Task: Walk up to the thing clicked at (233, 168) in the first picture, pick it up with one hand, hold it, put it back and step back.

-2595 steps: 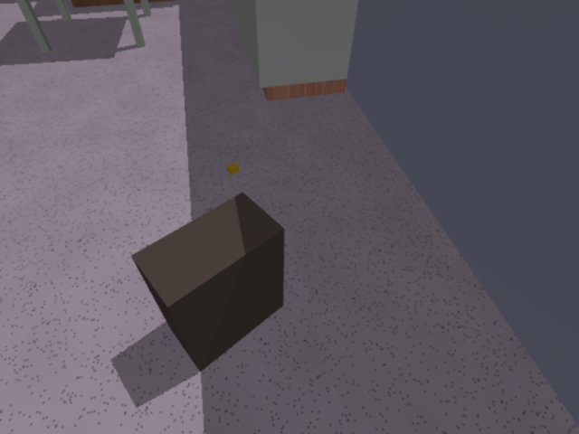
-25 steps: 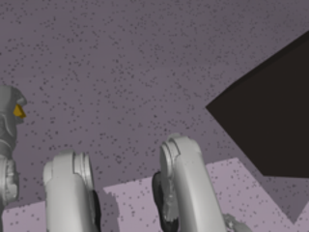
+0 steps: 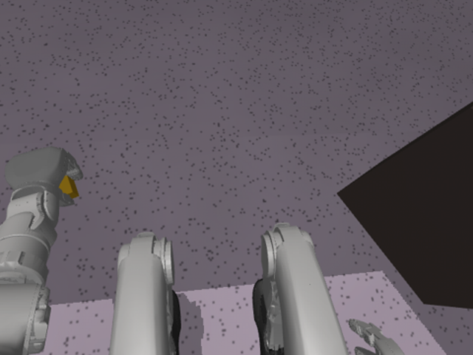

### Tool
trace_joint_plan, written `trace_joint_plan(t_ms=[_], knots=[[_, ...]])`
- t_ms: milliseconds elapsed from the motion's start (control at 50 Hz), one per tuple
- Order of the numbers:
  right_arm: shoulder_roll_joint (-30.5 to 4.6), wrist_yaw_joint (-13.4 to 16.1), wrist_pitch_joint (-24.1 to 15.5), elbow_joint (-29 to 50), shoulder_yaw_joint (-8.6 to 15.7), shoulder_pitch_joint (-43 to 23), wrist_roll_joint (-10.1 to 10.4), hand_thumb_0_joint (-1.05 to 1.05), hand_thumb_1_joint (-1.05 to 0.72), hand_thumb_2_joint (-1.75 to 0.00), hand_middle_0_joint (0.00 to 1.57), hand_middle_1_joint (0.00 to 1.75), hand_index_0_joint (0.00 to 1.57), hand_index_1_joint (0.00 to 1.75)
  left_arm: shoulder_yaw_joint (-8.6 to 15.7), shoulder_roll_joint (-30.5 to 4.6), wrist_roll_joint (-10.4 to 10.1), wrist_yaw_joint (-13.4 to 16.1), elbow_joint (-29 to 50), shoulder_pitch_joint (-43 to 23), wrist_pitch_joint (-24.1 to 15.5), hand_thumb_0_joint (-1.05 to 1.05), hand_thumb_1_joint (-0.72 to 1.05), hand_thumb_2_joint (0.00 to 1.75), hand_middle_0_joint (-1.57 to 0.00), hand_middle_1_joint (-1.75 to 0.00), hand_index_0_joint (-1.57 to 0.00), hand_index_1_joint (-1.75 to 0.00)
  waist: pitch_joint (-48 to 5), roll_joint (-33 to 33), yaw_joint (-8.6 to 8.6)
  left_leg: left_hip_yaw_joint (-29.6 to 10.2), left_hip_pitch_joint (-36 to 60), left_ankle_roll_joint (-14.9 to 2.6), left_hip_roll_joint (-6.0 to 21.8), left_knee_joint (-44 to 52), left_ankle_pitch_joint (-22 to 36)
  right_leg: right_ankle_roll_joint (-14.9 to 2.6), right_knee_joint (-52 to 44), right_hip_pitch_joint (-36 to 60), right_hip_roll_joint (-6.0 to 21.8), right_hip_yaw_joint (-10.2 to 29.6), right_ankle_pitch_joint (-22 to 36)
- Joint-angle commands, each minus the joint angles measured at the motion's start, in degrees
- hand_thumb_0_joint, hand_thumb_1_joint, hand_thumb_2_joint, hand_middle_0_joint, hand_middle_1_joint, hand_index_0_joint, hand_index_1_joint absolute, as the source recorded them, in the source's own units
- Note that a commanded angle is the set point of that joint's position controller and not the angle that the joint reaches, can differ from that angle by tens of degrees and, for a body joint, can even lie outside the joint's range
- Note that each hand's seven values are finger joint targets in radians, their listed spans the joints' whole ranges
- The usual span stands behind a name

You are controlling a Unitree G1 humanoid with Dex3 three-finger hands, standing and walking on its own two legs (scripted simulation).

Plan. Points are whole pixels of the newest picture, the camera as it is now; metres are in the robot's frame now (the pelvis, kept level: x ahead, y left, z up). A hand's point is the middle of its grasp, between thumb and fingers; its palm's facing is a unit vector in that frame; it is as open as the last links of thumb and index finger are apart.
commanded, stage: lift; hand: left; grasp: from above
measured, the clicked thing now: (61, 185) +0.43 +0.32 -0.15
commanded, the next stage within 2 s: hold in 1.22 s
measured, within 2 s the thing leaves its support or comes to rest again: neither
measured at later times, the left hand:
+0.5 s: hand out of the picture +0.36 +0.28 +0.09, palm faces -0.34 -0.17 -0.92, open 6.0 cm
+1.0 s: hand out of the picture +0.37 +0.25 +0.22, palm faces -0.39 -0.18 -0.90, open 6.1 cm
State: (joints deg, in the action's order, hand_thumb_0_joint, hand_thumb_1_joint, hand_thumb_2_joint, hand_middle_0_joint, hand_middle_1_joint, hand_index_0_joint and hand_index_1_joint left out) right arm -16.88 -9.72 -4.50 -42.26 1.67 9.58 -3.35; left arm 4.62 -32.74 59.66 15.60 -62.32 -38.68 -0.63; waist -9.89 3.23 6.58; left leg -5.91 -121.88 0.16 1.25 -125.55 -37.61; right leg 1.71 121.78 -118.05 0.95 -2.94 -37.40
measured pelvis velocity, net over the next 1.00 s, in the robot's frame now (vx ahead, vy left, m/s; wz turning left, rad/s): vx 0.06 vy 0.00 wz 0.06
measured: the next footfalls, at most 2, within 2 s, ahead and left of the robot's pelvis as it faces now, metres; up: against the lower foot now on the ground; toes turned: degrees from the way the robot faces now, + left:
none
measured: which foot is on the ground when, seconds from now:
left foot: down 0.00-1.00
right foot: down 0.00-1.00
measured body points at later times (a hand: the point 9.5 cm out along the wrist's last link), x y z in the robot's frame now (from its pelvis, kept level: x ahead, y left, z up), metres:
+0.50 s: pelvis +0.01 +0.00 +0.17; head +0.14 +0.02 +0.60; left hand +0.37 +0.28 +0.14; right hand +0.17 -0.25 +0.05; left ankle +0.09 +0.12 -0.36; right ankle +0.10 -0.13 -0.36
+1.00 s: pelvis +0.06 +0.00 +0.30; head +0.13 +0.00 +0.75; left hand +0.38 +0.26 +0.28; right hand +0.18 -0.26 +0.18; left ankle +0.09 +0.12 -0.36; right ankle +0.10 -0.13 -0.36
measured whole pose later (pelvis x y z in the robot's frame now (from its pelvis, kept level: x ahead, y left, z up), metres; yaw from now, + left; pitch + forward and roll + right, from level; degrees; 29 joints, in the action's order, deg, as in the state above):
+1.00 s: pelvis +0.06 +0.00 +0.30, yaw +4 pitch +14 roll -1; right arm -14.0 3.8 -5.1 -44.0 1.2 13.3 2.1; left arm -10.9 -20.0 51.5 9.9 -42.7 -17.7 15.4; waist -6.5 2.7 3.3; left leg -0.3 -48.3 0.6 2.7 -60.6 -26.1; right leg 1.0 58.6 -47.1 0.4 -0.8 -25.3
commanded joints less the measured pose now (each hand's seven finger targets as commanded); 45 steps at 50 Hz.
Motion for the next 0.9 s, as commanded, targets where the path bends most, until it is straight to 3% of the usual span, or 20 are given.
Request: trace_joint_plan(t_ms=[0,60,100,120,140,220,280,320,360,380,400,440,460,520,580,660,720,740,780,880], knots=[[-11.5,2.2,0.1,5.2,4.6,7.5,1.3,0.0,-0.91,-0.91,0.2,0.3,0.2,0.3,1.1,-13.4,-2.0,-0.2,13.9,-11.8,1.2,0.0,0.89,0.35,-1.31,-0.19,-1.3,-0.21,-33.6,6.7,0.39,2.9,29.2,-1.9,-1.7,20.6,0.9,-3.84,-19.0,20.6,-2.8,-2.4,3.3],[-10.9,3.5,0.6,6.6,4.7,5.9,2.0,0.0,-0.91,-0.91,0.2,0.3,0.2,0.3,0.9,-13.8,-3.0,-1.5,20.1,-9.5,2.2,0.0,0.85,0.35,-1.29,-0.19,-1.28,-0.2,-34.3,7.2,-0.68,2.6,32.8,-1.68,-1.6,24.4,-0.4,-3.76,-21.8,23.6,-3.0,-1.8,2.0],[-10.3,4.5,0.9,7.2,4.7,5.3,2.5,0.0,-0.91,-0.91,0.2,0.3,0.2,0.3,-0.3,-11.4,-3.4,-2.2,23.0,-7.3,2.8,0.0,0.84,0.33,-1.27,-0.2,-1.26,-0.21,-33.7,7.3,-0.39,2.4,34.3,-1.56,-1.6,26.8,-0.2,-3.57,-23.4,25.5,-2.9,-1.8,2.8],[-10.5,5.0,1.0,7.3,4.8,4.9,2.9,0.0,-0.91,-0.91,0.2,0.3,0.2,0.3,0.7,-12.7,-3.6,-2.3,24.9,-6.5,3.2,0.0,0.83,0.34,-1.27,-0.2,-1.26,-0.22,-34.3,7.1,-0.97,1.8,36.5,-1.43,-1.6,28.3,-0.1,-3.53,-24.0,26.4,-2.8,-1.8,3.2],[-10.1,5.6,1.1,7.1,4.7,4.7,3.2,0.0,-0.91,-0.9,0.2,0.3,0.2,0.3,0.2,-11.4,-3.6,-2.4,25.1,-4.9,3.7,0.0,0.85,0.35,-1.29,-0.2,-1.28,-0.21,-33.4,7.8,-1.11,1.5,37.9,-1.28,-1.5,29.7,0.4,-3.45,-24.6,26.6,-2.6,-2.0,4.2],[-9.2,7.7,1.6,7.9,4.4,3.3,3.7,0.0,-0.91,-0.9,0.2,0.3,0.2,0.3,-0.2,-11.9,-4.1,-2.7,30.6,-4.3,5.4,0.0,0.89,0.34,-1.32,-0.18,-1.31,-0.2,-32.6,6.5,-0.95,2.3,42.9,-1.3,-1.4,34.0,0.5,-3.25,-30.4,32.2,-2.6,-0.9,3.4],[-8.3,9.1,1.5,7.7,4.2,3.0,4.1,0.0,-0.91,-0.9,0.2,0.3,0.2,0.3,-2.5,-8.2,-5.0,-3.1,31.8,0.0,7.2,0.0,0.87,0.33,-1.29,-0.21,-1.29,-0.22,-32.0,6.2,-1.3,3.0,48.3,-1.02,-1.3,37.6,2.8,-3.21,-34.4,36.8,-2.7,-0.5,5.2],[-8.0,9.9,1.6,8.0,4.0,2.8,4.3,0.0,-0.91,-0.9,0.2,0.3,0.2,0.3,-2.6,-8.7,-5.5,-3.4,34.7,0.3,8.6,0.0,0.88,0.34,-1.31,-0.18,-1.29,-0.2,-32.8,5.5,-1.37,3.4,51.4,-1.1,-1.4,39.9,4.7,-3.06,-37.3,41.3,-2.6,-0.2,6.9],[-7.5,10.7,1.6,7.8,3.6,2.4,4.6,0.0,-0.91,-0.9,0.2,0.3,0.2,0.3,-4.2,-6.4,-5.9,-3.8,34.6,2.6,10.1,0.0,0.87,0.32,-1.31,-0.15,-1.29,-0.17,-31.1,5.2,-1.62,3.6,54.8,-0.88,-1.2,42.7,6.7,-3.13,-39.5,44.2,-2.6,-0.2,8.5],[-7.5,11.0,1.7,7.8,3.5,2.4,4.8,0.0,-0.91,-0.9,0.2,0.3,0.2,0.3,-3.3,-7.6,-5.9,-3.8,35.9,2.4,11.0,0.0,0.87,0.34,-1.31,-0.17,-1.29,-0.19,-31.7,5.4,-2.06,3.5,56.8,-0.81,-1.1,44.2,7.5,-3.15,-40.8,46.2,-2.6,-0.1,9.2],[-7.4,11.4,1.7,7.6,3.2,2.0,4.9,0.0,-0.9,-0.9,0.2,0.3,0.2,0.3,-3.5,-7.2,-6.3,-3.7,35.2,3.6,11.9,0.0,0.89,0.35,-1.32,-0.16,-1.3,-0.19,-29.6,4.8,-1.96,2.6,57.4,-0.7,-0.9,46.2,6.5,-3.07,-41.8,46.6,-2.6,-0.2,8.5],[-6.5,12.1,1.6,7.5,2.8,1.6,5.1,0.0,-0.91,-0.9,0.2,0.3,0.2,0.3,-6.5,-3.6,-6.9,-4.1,35.0,5.1,13.1,0.0,0.85,0.37,-1.31,-0.16,-1.28,-0.19,-26.4,3.1,-1.1,2.9,59.2,-0.76,-0.9,49.0,6.0,-3.02,-45.4,49.8,-2.9,0.0,8.0],[-6.7,12.4,1.4,7.2,2.7,1.6,5.2,0.0,-0.9,-0.9,0.2,0.3,0.2,0.3,-5.8,-4.5,-7.2,-4.2,34.7,4.9,13.7,0.0,0.86,0.36,-1.31,-0.15,-1.28,-0.18,-25.0,2.2,-1.37,2.6,60.1,-0.84,-0.8,50.6,5.0,-2.98,-47.1,51.1,-2.8,0.3,7.3],[-6.1,13.3,0.6,6.5,2.3,1.4,5.5,0.0,-0.91,-0.9,0.2,0.3,0.2,0.3,-8.1,-2.9,-7.2,-5.0,32.3,7.0,14.6,0.0,0.82,0.33,-1.29,-0.12,-1.26,-0.16,-19.6,1.1,-1.21,3.0,62.1,-0.77,-0.8,54.7,4.6,-3.08,-51.6,54.5,-3.0,1.1,6.4],[-5.6,13.8,-0.4,6.4,2.1,1.7,5.7,0.0,-0.91,-0.9,0.2,0.3,0.2,0.3,-9.7,-1.2,-7.3,-5.7,32.1,8.0,14.9,0.0,0.79,0.31,-1.25,-0.14,-1.23,-0.17,-18.6,0.8,-1.74,3.6,65.7,-0.69,-0.8,57.7,7.2,-3.11,-55.4,59.1,-3.2,1.8,8.2],[-5.3,14.3,-1.7,6.0,1.9,1.8,5.7,0.0,-0.91,-0.91,0.2,0.3,0.2,0.3,-9.3,-2.0,-7.6,-5.2,33.1,5.8,14.3,0.0,0.75,0.29,-1.24,-0.12,-1.2,-0.15,-16.9,1.5,-2.07,4.1,70.8,-0.6,-0.8,62.5,8.3,-3.0,-60.6,64.9,-3.1,2.7,8.9],[-5.2,14.5,-2.2,5.4,2.0,2.7,5.8,0.0,-0.91,-0.91,0.2,0.3,0.2,0.3,-9.0,-1.4,-7.0,-4.4,32.2,8.2,14.2,0.0,0.73,0.29,-1.21,-0.13,-1.18,-0.16,-18.5,1.8,-3.17,4.2,76.4,-0.27,-0.7,65.2,14.9,-3.02,-62.8,69.4,-3.3,2.3,14.6],[-4.9,14.5,-2.3,5.1,1.9,3.1,5.7,0.0,-0.91,-0.9,0.2,0.3,0.2,0.3,-9.6,-0.7,-6.9,-4.0,32.6,8.2,14.4,0.0,0.73,0.29,-1.21,-0.14,-1.18,-0.17,-18.2,1.4,-2.84,4.7,77.1,-0.43,-0.9,65.8,16.8,-2.93,-64.1,71.6,-3.4,2.5,16.7],[-4.7,14.5,-2.6,4.3,1.7,3.9,5.6,0.0,-0.91,-0.9,0.2,0.3,0.2,0.3,-11.0,0.8,-6.8,-3.6,32.3,6.4,14.6,0.0,0.74,0.32,-1.21,-0.15,-1.19,-0.19,-17.0,0.7,-1.95,5.0,78.7,-0.58,-1.0,67.3,19.2,-2.7,-65.9,73.9,-3.3,2.5,19.5],[-5.2,14.2,-2.9,3.9,2.1,4.9,5.5,0.0,-0.9,-0.9,0.2,0.3,0.2,0.3,-10.7,1.3,-7.2,-3.1,28.9,6.3,15.7,0.0,0.75,0.35,-1.22,-0.17,-1.19,-0.2,-15.4,0.1,-2.82,5.4,84.0,-0.43,-1.2,72.3,22.2,-2.45,-70.7,79.5,-3.1,2.6,22.4]])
